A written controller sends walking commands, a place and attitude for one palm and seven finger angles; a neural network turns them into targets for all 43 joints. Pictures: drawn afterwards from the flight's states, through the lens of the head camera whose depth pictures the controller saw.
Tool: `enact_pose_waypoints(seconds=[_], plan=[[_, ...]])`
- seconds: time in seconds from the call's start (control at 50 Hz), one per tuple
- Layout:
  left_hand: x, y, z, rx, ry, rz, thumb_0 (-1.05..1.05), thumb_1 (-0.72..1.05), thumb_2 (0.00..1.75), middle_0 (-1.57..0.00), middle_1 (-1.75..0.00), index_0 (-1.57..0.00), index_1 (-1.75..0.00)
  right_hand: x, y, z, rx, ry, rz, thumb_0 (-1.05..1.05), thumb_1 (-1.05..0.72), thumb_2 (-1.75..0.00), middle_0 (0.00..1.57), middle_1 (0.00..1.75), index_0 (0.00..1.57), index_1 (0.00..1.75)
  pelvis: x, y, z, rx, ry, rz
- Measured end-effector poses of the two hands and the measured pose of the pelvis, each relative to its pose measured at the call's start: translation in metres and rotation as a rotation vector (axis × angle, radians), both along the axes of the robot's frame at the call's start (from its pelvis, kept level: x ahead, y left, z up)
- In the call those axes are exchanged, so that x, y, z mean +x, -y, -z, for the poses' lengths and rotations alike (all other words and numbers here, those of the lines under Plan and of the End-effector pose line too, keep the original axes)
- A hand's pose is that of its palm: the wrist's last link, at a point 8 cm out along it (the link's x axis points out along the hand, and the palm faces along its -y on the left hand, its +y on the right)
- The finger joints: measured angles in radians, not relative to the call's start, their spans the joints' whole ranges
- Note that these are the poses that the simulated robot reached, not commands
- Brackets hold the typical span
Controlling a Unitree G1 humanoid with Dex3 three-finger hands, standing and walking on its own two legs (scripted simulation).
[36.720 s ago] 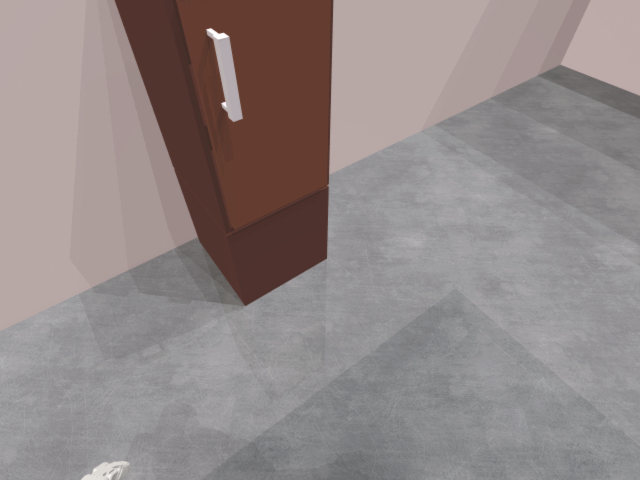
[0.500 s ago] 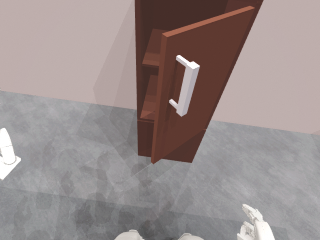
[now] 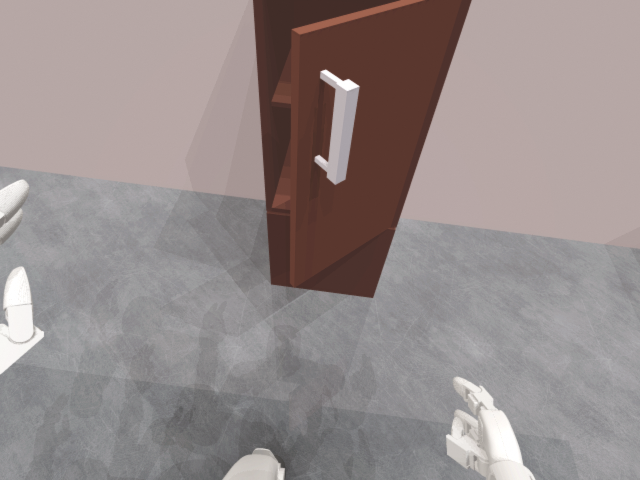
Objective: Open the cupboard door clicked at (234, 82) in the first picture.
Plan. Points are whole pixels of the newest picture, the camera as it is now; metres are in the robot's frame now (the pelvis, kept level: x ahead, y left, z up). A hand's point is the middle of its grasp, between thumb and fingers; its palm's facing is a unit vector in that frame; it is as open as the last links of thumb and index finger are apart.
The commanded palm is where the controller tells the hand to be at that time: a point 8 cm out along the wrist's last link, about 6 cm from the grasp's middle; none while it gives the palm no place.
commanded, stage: stop stepping back and stand still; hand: left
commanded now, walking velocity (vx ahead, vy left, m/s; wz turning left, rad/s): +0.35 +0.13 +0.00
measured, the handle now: (332, 129) +0.58 +0.04 +0.12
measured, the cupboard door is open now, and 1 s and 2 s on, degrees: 46 46 46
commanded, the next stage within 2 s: let the arm hang, fingers relaxed in 0.92 s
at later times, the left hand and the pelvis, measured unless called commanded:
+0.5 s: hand out of the picture +0.14 +0.29 +0.18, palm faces +0.46 -0.78 -0.43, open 7.4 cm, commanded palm +0.08 +0.32 +0.19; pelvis -0.06 +0.02 +0.01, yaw +1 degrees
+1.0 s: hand out of the picture +0.10 +0.30 +0.16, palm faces +0.45 -0.78 -0.43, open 7.4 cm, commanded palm none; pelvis -0.10 +0.03 +0.01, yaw +2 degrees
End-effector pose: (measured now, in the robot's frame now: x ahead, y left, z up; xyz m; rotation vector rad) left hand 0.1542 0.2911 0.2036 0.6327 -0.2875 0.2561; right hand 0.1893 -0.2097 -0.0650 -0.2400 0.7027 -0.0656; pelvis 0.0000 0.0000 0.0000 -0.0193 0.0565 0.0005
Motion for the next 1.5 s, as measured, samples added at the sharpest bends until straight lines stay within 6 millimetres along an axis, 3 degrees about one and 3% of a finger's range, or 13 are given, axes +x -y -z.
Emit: enact_pose_waypoints(seconds=[0.14,0.22,0.32,0.4,0.56,0.8,1.02,1.06,1.14,1.2,1.26,1.34,1.5], plan=[[-0.023,-0.025,0.018,-0.134,0.053,-0.188,0.01,0.89,0.9,-0.22,-0.31,-0.22,-0.3,-0.057,0.032,0.01,-0.06,-0.055,0.089,0.01,-0.9,-0.9,0.21,0.3,0.2,0.3,-0.009,-0.003,0.001,0.023,0.058,-0.025],[-0.028,-0.017,0.026,-0.175,0.042,-0.162,0.01,0.89,0.9,-0.21,-0.31,-0.21,-0.3,-0.083,0.037,0.006,-0.057,-0.016,0.123,0.01,-0.91,-0.9,0.21,0.3,0.2,0.3,-0.03,-0.002,0.002,0.03,0.07,-0.013],[-0.05,0.001,0.013,-0.114,0.02,-0.06,0.02,0.89,0.9,-0.21,-0.31,-0.21,-0.3,-0.112,0.035,0.003,-0.037,-0.011,0.143,0.01,-0.91,-0.9,0.21,0.3,0.2,0.3,-0.048,-0.001,-0.004,0.007,0.068,-0.014],[-0.062,-0.009,0.003,-0.067,0.066,-0.067,0.01,0.89,0.9,-0.22,-0.31,-0.22,-0.3,-0.129,0.03,0.006,-0.046,-0.052,0.147,0.01,-0.9,-0.9,0.21,0.3,0.2,0.3,-0.049,-0.005,-0.006,0.007,0.071,0.001],[-0.065,-0.034,0.018,-0.121,0.003,-0.128,0.01,0.89,0.9,-0.21,-0.31,-0.21,-0.3,-0.134,0.006,0.007,-0.026,-0.023,0.125,0.01,-0.91,-0.9,0.21,0.3,0.2,0.3,-0.072,-0.022,-0.008,0.012,0.082,0.001],[-0.113,-0.038,0.013,-0.094,-0.031,-0.143,0.01,0.89,0.9,-0.22,-0.31,-0.22,-0.3,-0.127,-0.018,-0.004,-0.014,0.037,0.048,0.01,-0.9,-0.9,0.21,0.3,0.2,0.3,-0.096,-0.028,-0.012,-0.028,0.079,-0.022],[-0.1,-0.043,0.02,-0.141,-0.023,-0.17,0.02,0.89,0.9,-0.21,-0.31,-0.21,-0.3,-0.127,-0.022,-0.01,-0.023,0.045,0.041,0.01,-0.9,-0.9,0.21,0.3,0.2,0.3,-0.099,-0.031,-0.015,0.003,0.074,-0.04],[-0.093,-0.043,0.041,-0.121,-0.119,-0.141,0.01,0.89,0.9,-0.21,-0.31,-0.21,-0.3,-0.125,-0.02,0.001,-0.001,0.018,0.003,0.01,-0.9,-0.9,0.21,0.3,0.2,0.3,-0.101,-0.032,-0.012,-0.014,0.057,-0.053],[-0.084,-0.052,0.155,-0.247,-0.579,-0.205,0.0,0.9,0.9,-0.21,-0.3,-0.2,-0.3,-0.137,-0.004,0.037,-0.004,-0.154,-0.001,0.01,-0.9,-0.9,0.21,0.3,0.2,0.3,-0.103,-0.035,-0.001,-0.03,0.071,-0.063],[-0.107,-0.041,0.245,-0.365,-0.922,-0.264,0.0,0.9,0.9,-0.2,-0.3,-0.2,-0.3,-0.161,0.013,0.051,-0.035,-0.26,0.049,0.01,-0.9,-0.9,0.21,0.3,0.2,0.3,-0.101,-0.036,0.006,-0.026,0.092,-0.067],[-0.15,-0.013,0.308,-0.463,-1.219,-0.288,0.01,0.91,0.9,-0.2,-0.3,-0.2,-0.3,-0.193,0.027,0.054,-0.077,-0.375,0.093,0.01,-0.91,-0.9,0.21,0.3,0.2,0.3,-0.098,-0.034,0.006,-0.01,0.098,-0.06],[-0.22,0.026,0.341,-0.575,-1.495,-0.322,0.01,0.91,0.9,-0.21,-0.3,-0.2,-0.3,-0.238,0.042,0.05,-0.118,-0.55,0.13,0.01,-0.91,-0.9,0.21,0.3,0.2,0.3,-0.097,-0.029,-0.003,0.01,0.083,-0.051],[-0.33,0.048,0.334,-0.664,-1.757,-0.52,0.01,0.91,0.9,-0.21,-0.3,-0.21,-0.3,-0.274,0.054,0.047,-0.128,-0.735,0.172,0.01,-0.91,-0.9,0.21,0.3,0.2,0.3,-0.088,-0.016,-0.012,-0.002,0.089,-0.072]])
